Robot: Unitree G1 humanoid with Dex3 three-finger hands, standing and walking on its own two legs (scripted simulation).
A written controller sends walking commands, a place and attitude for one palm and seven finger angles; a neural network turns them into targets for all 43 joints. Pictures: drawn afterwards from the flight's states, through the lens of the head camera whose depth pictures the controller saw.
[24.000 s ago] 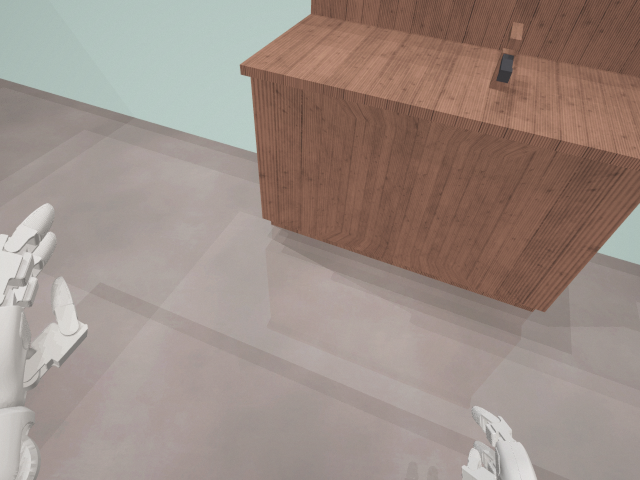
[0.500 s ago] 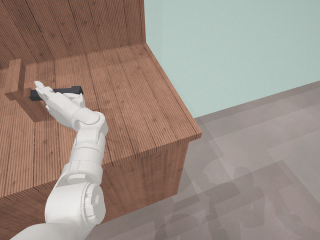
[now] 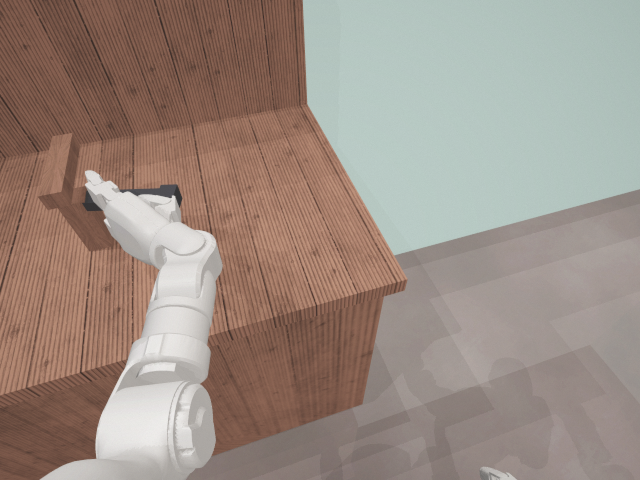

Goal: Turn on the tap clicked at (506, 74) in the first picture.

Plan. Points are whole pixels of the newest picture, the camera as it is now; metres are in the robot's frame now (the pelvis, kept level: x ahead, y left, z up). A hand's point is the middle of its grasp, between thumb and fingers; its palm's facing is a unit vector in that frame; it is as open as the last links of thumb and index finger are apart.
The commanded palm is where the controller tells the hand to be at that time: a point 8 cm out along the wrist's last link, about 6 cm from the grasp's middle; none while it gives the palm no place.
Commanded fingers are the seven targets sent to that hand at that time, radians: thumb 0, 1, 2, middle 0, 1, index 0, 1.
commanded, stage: lift the hand up off the lever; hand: left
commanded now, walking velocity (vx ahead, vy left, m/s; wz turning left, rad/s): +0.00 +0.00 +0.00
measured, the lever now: (169, 198) +0.48 +0.23 +0.09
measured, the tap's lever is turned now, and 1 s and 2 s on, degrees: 74 74 74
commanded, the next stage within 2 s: draw the hand back beside the body in 1.46 s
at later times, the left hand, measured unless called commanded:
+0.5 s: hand (159, 202) +0.42 +0.21 +0.14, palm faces +0.83 -0.56 -0.09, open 7.8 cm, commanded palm +0.37 +0.22 +0.14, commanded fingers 0.00 0.90 0.90 -0.15 -0.15 -0.15 -0.15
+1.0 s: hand (159, 192) +0.42 +0.21 +0.16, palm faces +0.82 -0.57 -0.08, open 7.8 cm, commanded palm +0.36 +0.21 +0.16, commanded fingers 0.00 0.90 0.90 -0.15 -0.15 -0.15 -0.15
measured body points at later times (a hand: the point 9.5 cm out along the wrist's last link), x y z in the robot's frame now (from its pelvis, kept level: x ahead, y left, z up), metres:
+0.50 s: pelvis -0.01 +0.00 +0.01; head +0.00 -0.02 +0.46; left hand +0.37 +0.24 +0.15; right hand +0.12 -0.25 -0.12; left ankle -0.01 +0.14 -0.72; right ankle -0.01 -0.07 -0.72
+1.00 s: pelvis +0.00 +0.01 +0.01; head +0.00 -0.01 +0.46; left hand +0.37 +0.23 +0.17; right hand +0.13 -0.23 -0.12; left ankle -0.01 +0.14 -0.72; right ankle -0.01 -0.07 -0.72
